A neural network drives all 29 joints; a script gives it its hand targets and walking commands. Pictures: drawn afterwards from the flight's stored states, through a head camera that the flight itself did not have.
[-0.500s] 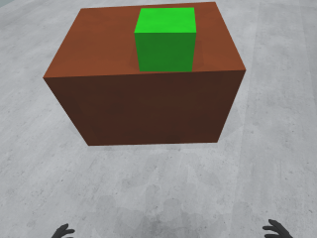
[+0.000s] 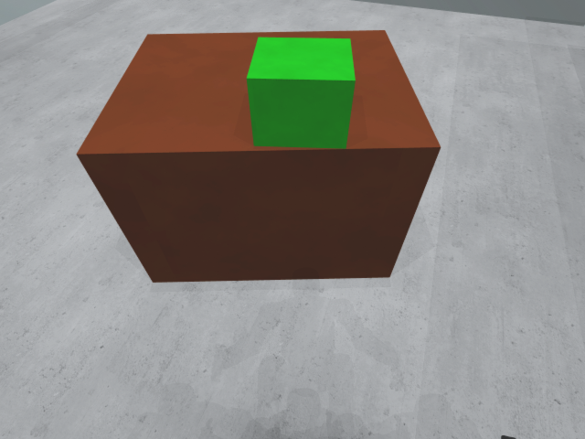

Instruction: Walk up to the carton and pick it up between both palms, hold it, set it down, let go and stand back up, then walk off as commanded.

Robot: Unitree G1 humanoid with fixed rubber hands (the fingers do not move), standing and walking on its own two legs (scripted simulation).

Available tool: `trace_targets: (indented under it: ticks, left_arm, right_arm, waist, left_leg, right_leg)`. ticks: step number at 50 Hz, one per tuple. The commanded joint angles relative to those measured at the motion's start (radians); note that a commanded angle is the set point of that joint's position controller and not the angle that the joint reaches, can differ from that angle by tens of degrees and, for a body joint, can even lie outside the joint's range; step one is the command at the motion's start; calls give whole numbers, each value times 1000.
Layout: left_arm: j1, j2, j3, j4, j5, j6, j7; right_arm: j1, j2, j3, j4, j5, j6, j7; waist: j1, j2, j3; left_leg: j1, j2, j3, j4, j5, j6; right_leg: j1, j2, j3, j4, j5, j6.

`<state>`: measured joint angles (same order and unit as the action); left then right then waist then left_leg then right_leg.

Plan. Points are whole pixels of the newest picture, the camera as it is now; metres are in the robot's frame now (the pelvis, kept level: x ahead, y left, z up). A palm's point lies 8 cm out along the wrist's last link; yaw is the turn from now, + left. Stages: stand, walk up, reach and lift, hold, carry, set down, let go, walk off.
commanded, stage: stand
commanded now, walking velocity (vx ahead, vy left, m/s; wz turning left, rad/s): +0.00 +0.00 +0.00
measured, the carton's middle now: (301, 92) +0.94 -0.03 -0.02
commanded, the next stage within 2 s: none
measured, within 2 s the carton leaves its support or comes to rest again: neither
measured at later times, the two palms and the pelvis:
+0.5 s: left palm out of the picture +0.06 +0.31 -0.12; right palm out of the picture +0.07 -0.29 -0.11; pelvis -0.01 +0.01 +0.00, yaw +0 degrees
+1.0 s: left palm out of the picture +0.06 +0.31 -0.12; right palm out of the picture +0.07 -0.29 -0.11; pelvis +0.00 +0.01 +0.00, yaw +0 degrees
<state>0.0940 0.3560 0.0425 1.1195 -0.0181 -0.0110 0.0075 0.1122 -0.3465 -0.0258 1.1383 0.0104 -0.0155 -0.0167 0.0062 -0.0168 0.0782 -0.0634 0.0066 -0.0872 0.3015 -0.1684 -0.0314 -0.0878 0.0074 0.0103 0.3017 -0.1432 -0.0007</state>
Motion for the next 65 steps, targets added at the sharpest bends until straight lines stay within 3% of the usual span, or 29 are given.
trace_targets:
  ticks: [1,3,6,10,12,14,16,17,20,21,24,28,31,33,34,36,39,42,44,48,49,51,53,57,61,64,65]
  left_arm:
    - [-53,197,36,-61,-1,-22,11]
    - [-53,209,42,-60,2,-18,13]
    - [-24,208,41,-48,3,-16,12]
    - [-32,202,42,-50,2,-16,15]
    - [-30,200,41,-53,4,-18,13]
    - [-19,182,34,-38,0,-17,16]
    - [-19,200,39,-46,3,-16,14]
    - [-18,211,42,-47,0,-16,13]
    - [-15,203,40,-53,2,-17,15]
    - [-7,185,35,-43,2,-14,15]
    - [-24,203,42,-51,5,-19,12]
    - [-10,196,38,-54,7,-23,11]
    - [3,196,36,-51,3,-21,15]
    - [-10,192,37,-54,10,-22,15]
    - [-4,181,34,-53,9,-22,16]
    - [-12,197,39,-58,6,-22,15]
    - [5,180,35,-49,4,-23,14]
    - [-14,183,36,-58,5,-21,16]
    - [-8,189,38,-60,9,-20,16]
    - [-2,176,33,-61,5,-22,15]
    - [-4,165,31,-60,7,-21,16]
    - [8,175,32,-63,7,-21,13]
    - [-15,192,39,-64,8,-21,17]
    - [-5,184,41,-71,7,-20,12]
    - [-10,190,38,-69,6,-24,16]
    - [1,175,37,-70,6,-19,17]
    - [-5,207,45,-68,2,-21,18]
  right_arm:
    - [-49,-216,-39,-61,2,-22,-13]
    - [-48,-215,-37,-62,-4,-22,-16]
    - [-49,-191,-30,-64,-2,-23,-10]
    - [-41,-202,-35,-68,1,-21,-12]
    - [-35,-213,-38,-63,-6,-21,-13]
    - [-39,-192,-33,-70,1,-25,-12]
    - [-42,-196,-31,-71,-1,-20,-11]
    - [-34,-202,-32,-69,-2,-21,-13]
    - [-31,-202,-37,-74,0,-24,-12]
    - [-55,-212,-37,-79,-3,-21,-14]
    - [-47,-202,-33,-83,-4,-22,-7]
    - [-23,-212,-36,-83,3,-26,-13]
    - [-28,-209,-33,-90,2,-24,-11]
    - [-41,-198,-31,-92,-1,-26,-11]
    - [-29,-201,-32,-89,0,-26,-10]
    - [-34,-204,-33,-91,1,-27,-13]
    - [-32,-209,-30,-92,-1,-24,-15]
    - [-32,-205,-33,-92,-2,-23,-14]
    - [-16,-213,-37,-90,-4,-20,-14]
    - [-23,-209,-36,-93,-3,-24,-12]
    - [-16,-198,-31,-94,1,-24,-13]
    - [1,-211,-35,-87,0,-22,-15]
    - [-20,-193,-31,-101,-3,-21,-13]
    - [-11,-210,-32,-101,-2,-23,-18]
    - [-1,-209,-31,-96,-3,-26,-15]
    - [-6,-208,-33,-99,-7,-25,-18]
    - [-7,-208,-32,-99,-2,-25,-18]
  waist:
    - [5,23,-61]
    - [-3,32,-64]
    - [10,36,-88]
    - [-6,26,-61]
    - [10,16,-75]
    - [-3,4,-68]
    - [9,40,-51]
    - [6,9,-66]
    - [2,-13,-53]
    - [9,37,-57]
    - [6,12,-71]
    - [6,38,-58]
    - [4,43,-75]
    - [8,3,-62]
    - [0,32,-93]
    - [8,12,-72]
    - [12,47,-77]
    - [0,-5,-52]
    - [-2,48,-52]
    - [4,-2,-65]
    - [3,30,-49]
    - [4,35,-62]
    - [3,-3,-63]
    - [3,41,-52]
    - [1,9,-77]
    - [6,37,-64]
    - [2,-10,-54]
  left_leg:
    - [-48,110,-54,-48,114,33]
    - [-42,110,-50,-54,104,34]
    - [-54,101,-55,-53,62,29]
    - [-65,102,-60,-60,30,34]
    - [-66,105,-62,-54,65,40]
    - [-48,106,-59,-52,65,36]
    - [-74,104,-57,-54,50,36]
    - [-69,99,-57,-55,63,35]
    - [-70,98,-60,-51,47,40]
    - [-72,101,-59,-50,29,42]
    - [-84,104,-69,-59,35,44]
    - [-82,107,-64,-51,91,43]
    - [-80,100,-60,-53,34,44]
    - [-88,103,-65,-53,54,44]
    - [-65,103,-59,-49,74,41]
    - [-69,105,-63,-43,93,43]
    - [-77,99,-51,-40,100,37]
    - [-81,104,-70,-56,55,46]
    - [-71,99,-56,-53,56,42]
    - [-71,104,-67,-53,65,49]
    - [-65,102,-56,-42,62,45]
    - [-67,101,-59,-48,60,44]
    - [-81,97,-59,-47,48,41]
    - [-83,98,-54,-42,50,41]
    - [-64,104,-60,-39,92,43]
    - [-69,101,-50,-36,85,43]
    - [-81,103,-61,-38,80,42]
  right_leg:
    - [22,-141,82,-49,54,-8]
    - [11,-144,80,-50,36,-4]
    - [30,-136,82,-51,-10,-10]
    - [-5,-141,93,-58,-47,-9]
    - [27,-137,82,-48,-2,-10]
    - [4,-142,87,-59,-18,-6]
    - [10,-140,86,-61,-11,-4]
    - [17,-140,84,-57,-5,-4]
    - [-7,-138,87,-68,-41,-5]
    - [-5,-140,83,-65,-25,-3]
    - [11,-140,78,-51,-30,-4]
    - [17,-144,80,-39,23,-10]
    - [19,-141,81,-50,6,-5]
    - [24,-140,77,-41,25,-8]
    - [26,-147,78,-44,25,-8]
    - [12,-141,77,-44,31,-12]
    - [34,-141,67,-41,51,-6]
    - [10,-141,73,-50,4,-7]
    - [3,-139,72,-48,-7,-7]
    - [11,-141,68,-49,0,-10]
    - [-6,-141,80,-58,-6,-11]
    - [6,-139,76,-53,-6,-10]
    - [6,-138,72,-51,-6,-10]
    - [-2,-142,80,-54,-14,-12]
    - [19,-139,78,-49,19,-12]
    - [20,-143,77,-53,23,-10]
    - [10,-142,79,-54,13,-12]
